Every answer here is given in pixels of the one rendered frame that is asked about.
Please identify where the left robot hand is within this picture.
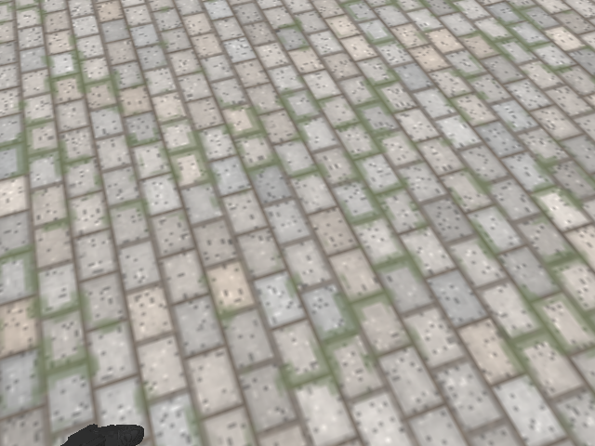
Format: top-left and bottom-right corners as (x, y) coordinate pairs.
(60, 424), (144, 446)

